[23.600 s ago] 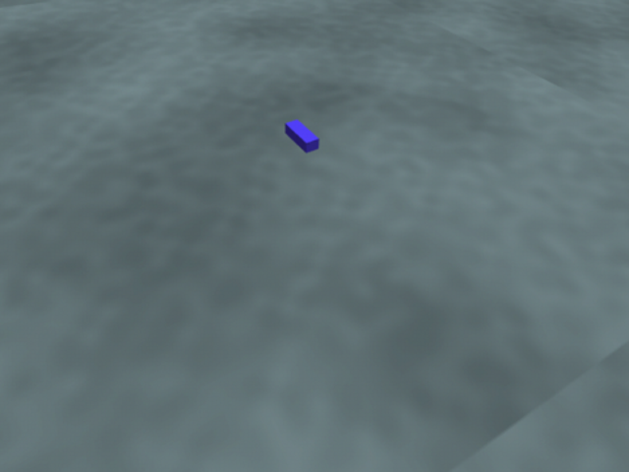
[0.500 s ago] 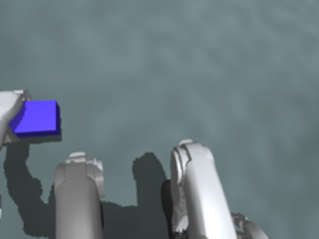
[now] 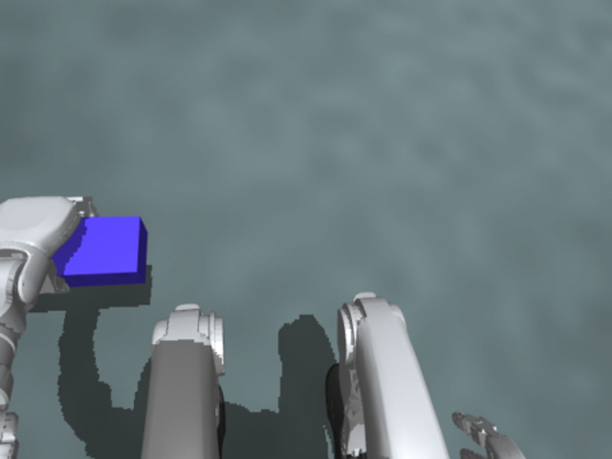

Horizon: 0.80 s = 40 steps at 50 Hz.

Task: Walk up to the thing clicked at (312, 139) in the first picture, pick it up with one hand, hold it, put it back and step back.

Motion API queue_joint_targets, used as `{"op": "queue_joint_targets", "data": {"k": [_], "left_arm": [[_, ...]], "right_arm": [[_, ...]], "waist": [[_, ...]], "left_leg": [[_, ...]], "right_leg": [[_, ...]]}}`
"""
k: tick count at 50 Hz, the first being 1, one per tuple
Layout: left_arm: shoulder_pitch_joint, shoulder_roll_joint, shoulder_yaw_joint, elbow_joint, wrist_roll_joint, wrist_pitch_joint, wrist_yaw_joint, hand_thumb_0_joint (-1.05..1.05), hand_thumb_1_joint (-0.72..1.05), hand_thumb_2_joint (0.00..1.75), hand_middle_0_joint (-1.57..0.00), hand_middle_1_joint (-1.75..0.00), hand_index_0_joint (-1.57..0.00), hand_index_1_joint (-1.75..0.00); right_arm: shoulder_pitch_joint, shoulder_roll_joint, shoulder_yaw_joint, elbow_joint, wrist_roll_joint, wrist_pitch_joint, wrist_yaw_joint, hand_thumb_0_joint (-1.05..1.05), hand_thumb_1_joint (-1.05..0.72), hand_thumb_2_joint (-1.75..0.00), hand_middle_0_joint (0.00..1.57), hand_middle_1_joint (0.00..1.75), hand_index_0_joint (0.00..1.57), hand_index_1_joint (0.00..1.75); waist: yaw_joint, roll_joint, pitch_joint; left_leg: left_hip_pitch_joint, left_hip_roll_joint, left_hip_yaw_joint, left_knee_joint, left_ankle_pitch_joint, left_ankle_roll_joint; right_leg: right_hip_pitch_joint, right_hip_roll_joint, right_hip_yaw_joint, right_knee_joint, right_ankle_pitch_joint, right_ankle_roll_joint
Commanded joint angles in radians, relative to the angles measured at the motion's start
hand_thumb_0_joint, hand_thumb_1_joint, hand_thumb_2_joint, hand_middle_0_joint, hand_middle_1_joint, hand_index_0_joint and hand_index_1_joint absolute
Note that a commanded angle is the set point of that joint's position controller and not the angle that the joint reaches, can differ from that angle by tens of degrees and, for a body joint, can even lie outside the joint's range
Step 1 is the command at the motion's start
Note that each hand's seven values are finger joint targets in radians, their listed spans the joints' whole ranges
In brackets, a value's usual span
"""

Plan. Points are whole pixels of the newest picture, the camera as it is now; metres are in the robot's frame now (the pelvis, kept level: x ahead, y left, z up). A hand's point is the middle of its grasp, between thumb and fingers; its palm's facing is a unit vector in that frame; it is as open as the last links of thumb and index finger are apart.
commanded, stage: lift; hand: left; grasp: from above
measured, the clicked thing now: (55, 253) +0.40 +0.32 -0.15
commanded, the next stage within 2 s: hold in 1.20 s
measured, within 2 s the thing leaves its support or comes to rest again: neither
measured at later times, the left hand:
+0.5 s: hand out of the picture +0.34 +0.27 +0.09, palm faces -0.43 -0.10 -0.90, open 10.8 cm
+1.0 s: hand out of the picture +0.35 +0.25 +0.21, palm faces -0.44 -0.10 -0.89, open 10.8 cm
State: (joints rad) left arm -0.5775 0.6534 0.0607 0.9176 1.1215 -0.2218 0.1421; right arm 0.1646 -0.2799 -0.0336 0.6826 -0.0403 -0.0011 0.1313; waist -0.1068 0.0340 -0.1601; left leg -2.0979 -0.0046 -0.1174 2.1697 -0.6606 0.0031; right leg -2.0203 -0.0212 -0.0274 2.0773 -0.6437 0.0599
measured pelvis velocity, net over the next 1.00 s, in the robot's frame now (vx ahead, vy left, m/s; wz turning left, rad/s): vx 0.05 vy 0.00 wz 0.06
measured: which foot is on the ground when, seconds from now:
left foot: down 0.00-1.00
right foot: down 0.00-1.00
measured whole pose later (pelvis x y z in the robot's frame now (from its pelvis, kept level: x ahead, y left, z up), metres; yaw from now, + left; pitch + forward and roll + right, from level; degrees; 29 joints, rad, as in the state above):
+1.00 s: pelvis +0.05 +0.00 +0.29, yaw +3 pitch +13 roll -2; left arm -0.27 0.42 -0.15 0.72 1.02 -0.02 0.11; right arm 0.23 -0.24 -0.03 0.72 0.04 -0.03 -0.04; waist -0.05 0.03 -0.10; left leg -0.85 0.04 -0.01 1.08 -0.46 -0.01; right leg -0.83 -0.02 0.01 1.03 -0.43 0.04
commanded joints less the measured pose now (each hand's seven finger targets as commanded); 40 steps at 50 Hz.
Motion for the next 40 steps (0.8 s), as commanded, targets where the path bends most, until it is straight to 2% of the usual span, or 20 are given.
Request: {"op": "queue_joint_targets", "data": {"k": [1,2,4,5,7,9,11,12,14,15,16,20,23,28,34,36,38,40], "left_arm": [[-0.22,0.249,0.059,-0.292,-0.048,0.016,0.01,0.0,0.54,0.88,-0.93,-0.81,-0.94,-0.8],[-0.218,0.266,0.071,-0.325,-0.061,0.023,0.007,0.0,0.55,0.88,-0.94,-0.79,-0.94,-0.79],[-0.194,0.228,0.047,-0.377,-0.072,0.039,-0.008,0.0,0.56,0.89,-0.94,-0.79,-0.95,-0.79],[-0.177,0.229,0.051,-0.392,-0.077,0.048,-0.013,0.0,0.57,0.88,-0.94,-0.8,-0.95,-0.79],[-0.136,0.206,0.032,-0.424,-0.09,0.064,-0.024,0.0,0.56,0.85,-0.94,-0.78,-0.95,-0.77],[-0.11,0.232,0.055,-0.466,-0.094,0.079,-0.031,0.0,0.57,0.84,-0.94,-0.79,-0.95,-0.78],[-0.103,0.196,0.028,-0.526,-0.112,0.092,-0.039,0.0,0.58,0.86,-0.96,-0.77,-0.96,-0.77],[-0.089,0.188,0.019,-0.527,-0.109,0.099,-0.044,0.0,0.58,0.86,-0.95,-0.78,-0.96,-0.78],[-0.044,0.199,0.037,-0.554,-0.119,0.112,-0.047,0.0,0.59,0.84,-0.94,-0.79,-0.95,-0.77],[-0.009,0.166,0.015,-0.554,-0.117,0.121,-0.05,0.0,0.6,0.82,-0.94,-0.78,-0.96,-0.77],[-0.009,0.165,0.012,-0.572,-0.121,0.127,-0.053,0.0,0.6,0.83,-0.95,-0.79,-0.96,-0.77],[0.02,0.153,0.011,-0.61,-0.14,0.152,-0.059,0.0,0.62,0.84,-0.98,-0.76,-0.99,-0.76],[0.047,0.132,-0.013,-0.584,-0.133,0.159,-0.072,0.0,0.59,0.84,-0.95,-0.77,-0.96,-0.76],[0.083,0.087,-0.04,-0.534,-0.154,0.154,-0.085,0.0,0.57,0.84,-0.92,-0.79,-0.94,-0.78],[0.138,0.034,-0.078,-0.5,-0.136,0.146,-0.076,0.0,0.54,0.79,-0.89,-0.8,-0.91,-0.77],[0.098,0.056,-0.052,-0.505,-0.129,0.145,-0.056,0.0,0.54,0.81,-0.89,-0.81,-0.91,-0.79],[0.068,0.025,-0.077,-0.489,-0.118,0.149,-0.034,0.0,0.55,0.81,-0.9,-0.82,-0.92,-0.79],[0.046,0.034,-0.068,-0.452,-0.099,0.157,-0.011,0.0,0.54,0.84,-0.88,-0.84,-0.91,-0.81]], "right_arm": [[0.12,-0.215,-0.09,-0.078,0.019,-0.007,-0.035,0.0,-0.92,-0.91,0.2,0.3,0.2,0.3],[0.114,-0.213,-0.09,-0.084,0.021,-0.008,-0.039,0.0,-0.92,-0.91,0.2,0.3,0.2,0.3],[0.102,-0.209,-0.094,-0.088,0.027,-0.005,-0.049,0.0,-0.92,-0.91,0.2,0.3,0.2,0.3],[0.096,-0.211,-0.094,-0.092,0.03,-0.004,-0.054,0.0,-0.91,-0.91,0.2,0.3,0.2,0.3],[0.086,-0.2,-0.092,-0.098,0.033,-0.002,-0.064,0.0,-0.92,-0.91,0.2,0.3,0.2,0.3],[0.078,-0.198,-0.088,-0.108,0.04,0.002,-0.076,0.0,-0.91,-0.91,0.2,0.3,0.2,0.3],[0.065,-0.188,-0.084,-0.115,0.042,0.002,-0.089,0.0,-0.91,-0.9,0.2,0.3,0.2,0.3],[0.063,-0.185,-0.081,-0.115,0.046,0.002,-0.096,0.0,-0.91,-0.91,0.2,0.3,0.2,0.3],[0.053,-0.183,-0.078,-0.117,0.051,0.002,-0.109,0.0,-0.91,-0.9,0.2,0.3,0.2,0.3],[0.048,-0.175,-0.077,-0.12,0.053,0.002,-0.114,0.0,-0.91,-0.9,0.2,0.3,0.2,0.3],[0.042,-0.17,-0.074,-0.122,0.056,0.002,-0.119,0.0,-0.91,-0.9,0.2,0.3,0.2,0.3],[0.028,-0.151,-0.062,-0.126,0.066,0.0,-0.141,0.0,-0.91,-0.9,0.2,0.3,0.2,0.3],[0.032,-0.138,-0.054,-0.12,0.073,-0.007,-0.16,0.0,-0.91,-0.91,0.2,0.3,0.2,0.3],[0.031,-0.121,-0.044,-0.117,0.078,-0.03,-0.184,0.0,-0.91,-0.9,0.2,0.3,0.2,0.3],[0.047,-0.108,-0.042,-0.111,0.085,-0.052,-0.196,0.0,-0.91,-0.91,0.2,0.3,0.2,0.3],[0.057,-0.106,-0.045,-0.1,0.082,-0.056,-0.197,0.0,-0.91,-0.91,0.2,0.3,0.2,0.3],[0.066,-0.103,-0.045,-0.091,0.081,-0.059,-0.195,0.0,-0.91,-0.91,0.2,0.3,0.2,0.3],[0.08,-0.111,-0.049,-0.077,0.08,-0.062,-0.195,0.0,-0.91,-0.9,0.2,0.3,0.2,0.3]], "waist": [[0.015,0.205,-0.62],[0.019,0.208,-0.62],[0.018,0.225,-0.624],[0.023,0.223,-0.627],[0.022,0.185,-0.619],[0.035,0.194,-0.624],[0.03,0.185,-0.606],[0.03,0.184,-0.599],[0.044,0.177,-0.582],[0.048,0.172,-0.582],[0.046,0.169,-0.578],[0.043,0.131,-0.505],[0.04,0.093,-0.461],[0.04,0.046,-0.35],[0.053,0.044,-0.312],[0.06,0.058,-0.318],[0.053,0.054,-0.302],[0.057,0.064,-0.311]], "left_leg": [[0.585,-0.004,0.036,-0.41,0.06,0.018],[0.607,-0.002,0.033,-0.431,0.049,0.019],[0.662,0.003,0.027,-0.47,0.062,0.012],[0.68,0.002,0.021,-0.488,0.06,0.012],[0.724,0.008,0.03,-0.511,0.081,0.013],[0.752,0.006,0.037,-0.549,0.096,0.012],[0.797,0.011,0.033,-0.604,0.071,0.013],[0.813,0.011,0.036,-0.623,0.065,0.012],[0.853,0.013,0.033,-0.672,0.074,0.011],[0.892,0.015,0.035,-0.693,0.092,0.008],[0.915,0.016,0.04,-0.71,0.107,0.008],[0.973,0.018,0.05,-0.807,0.072,0.012],[1.026,0.014,0.066,-0.853,0.098,0.013],[1.08,0.017,0.072,-0.963,0.085,0.015],[1.208,0.01,0.083,-1.073,0.169,0.005],[1.247,0.008,0.09,-1.103,0.204,0.003],[1.288,0.008,0.097,-1.135,0.234,0.002],[1.353,0.01,0.093,-1.169,0.273,-0.005]], "right_leg": [[0.328,0.04,-0.082,-0.269,0.109,-0.091],[0.349,0.039,-0.078,-0.289,0.104,-0.089],[0.371,0.037,-0.076,-0.312,0.118,-0.088],[0.382,0.037,-0.075,-0.322,0.118,-0.087],[0.436,0.04,-0.07,-0.367,0.133,-0.086],[0.489,0.039,-0.062,-0.401,0.142,-0.085],[0.523,0.039,-0.06,-0.449,0.128,-0.081],[0.548,0.042,-0.056,-0.469,0.126,-0.081],[0.596,0.04,-0.051,-0.507,0.13,-0.079],[0.619,0.041,-0.049,-0.527,0.142,-0.08],[0.645,0.042,-0.046,-0.552,0.151,-0.08],[0.764,0.045,-0.031,-0.669,0.123,-0.075],[0.842,0.047,-0.015,-0.751,0.13,-0.076],[0.957,0.049,0.002,-0.882,0.11,-0.075],[1.088,0.054,0.015,-1.001,0.175,-0.081],[1.138,0.055,0.019,-1.036,0.205,-0.08],[1.173,0.055,0.019,-1.071,0.235,-0.08],[1.202,0.057,0.013,-1.087,0.271,-0.078]]}}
